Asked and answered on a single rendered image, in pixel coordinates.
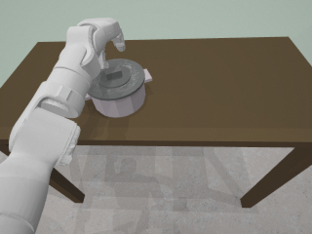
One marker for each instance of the left robot upper arm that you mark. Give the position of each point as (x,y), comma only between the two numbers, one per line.
(45,141)

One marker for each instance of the pot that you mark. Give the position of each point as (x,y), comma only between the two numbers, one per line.
(122,107)

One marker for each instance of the left robot forearm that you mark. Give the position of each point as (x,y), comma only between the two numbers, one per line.
(66,88)

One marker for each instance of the knob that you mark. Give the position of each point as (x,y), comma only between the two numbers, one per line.
(114,71)

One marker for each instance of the table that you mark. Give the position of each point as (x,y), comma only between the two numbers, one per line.
(205,92)

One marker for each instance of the lid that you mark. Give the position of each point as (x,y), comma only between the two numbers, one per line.
(120,87)

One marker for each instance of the left robot hand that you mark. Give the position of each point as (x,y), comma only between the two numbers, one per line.
(112,31)

